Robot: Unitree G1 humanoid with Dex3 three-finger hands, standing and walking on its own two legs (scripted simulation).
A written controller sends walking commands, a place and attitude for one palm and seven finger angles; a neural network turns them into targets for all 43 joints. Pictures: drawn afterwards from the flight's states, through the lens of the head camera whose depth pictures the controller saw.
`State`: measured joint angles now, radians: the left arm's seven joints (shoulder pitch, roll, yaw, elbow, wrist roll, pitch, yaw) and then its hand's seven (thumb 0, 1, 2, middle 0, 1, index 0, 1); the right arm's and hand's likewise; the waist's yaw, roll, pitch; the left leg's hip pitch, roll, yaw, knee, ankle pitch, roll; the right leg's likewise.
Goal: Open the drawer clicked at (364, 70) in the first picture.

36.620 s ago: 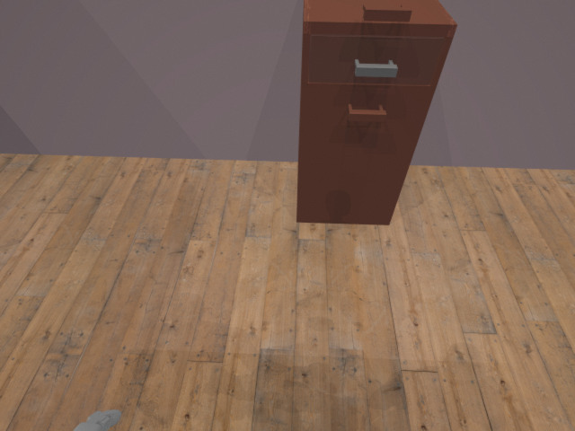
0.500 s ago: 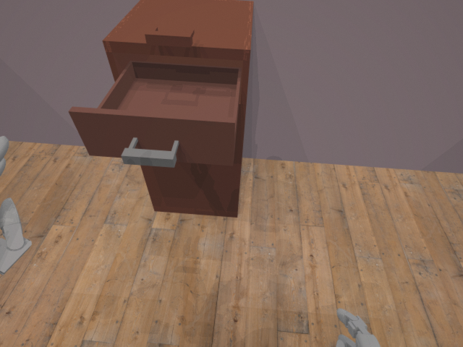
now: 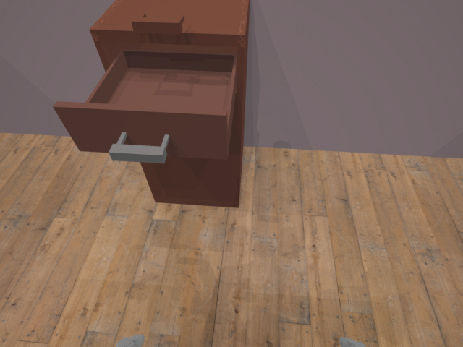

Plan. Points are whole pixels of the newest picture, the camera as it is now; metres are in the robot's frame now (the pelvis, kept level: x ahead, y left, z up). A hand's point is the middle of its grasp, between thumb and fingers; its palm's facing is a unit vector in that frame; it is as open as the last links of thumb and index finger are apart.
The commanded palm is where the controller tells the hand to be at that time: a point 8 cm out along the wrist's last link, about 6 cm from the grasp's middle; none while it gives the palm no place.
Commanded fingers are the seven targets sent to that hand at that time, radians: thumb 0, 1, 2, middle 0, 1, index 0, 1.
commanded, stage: let the arm hang, fingers relaxed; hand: left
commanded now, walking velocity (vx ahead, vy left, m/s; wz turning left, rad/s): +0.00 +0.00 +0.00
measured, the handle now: (141, 145) +0.53 +0.22 +0.01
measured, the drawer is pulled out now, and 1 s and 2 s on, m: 0.30 0.30 0.30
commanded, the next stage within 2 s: look to check the result in 0.82 s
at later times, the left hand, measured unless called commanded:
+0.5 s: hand out of the picture -0.01 +0.18 -0.16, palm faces +0.04 -0.98 -0.21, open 7.3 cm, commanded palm none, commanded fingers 0.00 0.90 0.90 -0.20 -0.30 -0.20 -0.30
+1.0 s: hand out of the picture +0.00 +0.17 -0.16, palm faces +0.04 -0.98 -0.17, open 7.3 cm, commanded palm none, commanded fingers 0.00 0.90 0.90 -0.20 -0.30 -0.20 -0.30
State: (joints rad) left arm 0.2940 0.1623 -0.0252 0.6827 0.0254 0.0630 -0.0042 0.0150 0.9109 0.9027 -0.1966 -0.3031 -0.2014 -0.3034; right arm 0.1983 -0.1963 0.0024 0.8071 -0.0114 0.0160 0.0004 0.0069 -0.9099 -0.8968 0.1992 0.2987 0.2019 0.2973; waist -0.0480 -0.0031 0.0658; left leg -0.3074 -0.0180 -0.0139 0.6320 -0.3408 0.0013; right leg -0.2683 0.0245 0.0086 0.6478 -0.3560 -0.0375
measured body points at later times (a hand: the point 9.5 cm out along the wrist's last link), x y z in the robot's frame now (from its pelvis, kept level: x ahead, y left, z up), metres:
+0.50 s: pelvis +0.00 +0.01 +0.02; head +0.01 +0.00 +0.47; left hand -0.01 +0.23 -0.14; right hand -0.02 -0.21 -0.15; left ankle +0.02 +0.13 -0.72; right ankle -0.01 -0.10 -0.73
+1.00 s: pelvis +0.01 +0.01 +0.02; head +0.03 +0.01 +0.47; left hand +0.00 +0.22 -0.14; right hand -0.01 -0.20 -0.15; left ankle +0.02 +0.13 -0.72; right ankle -0.01 -0.10 -0.72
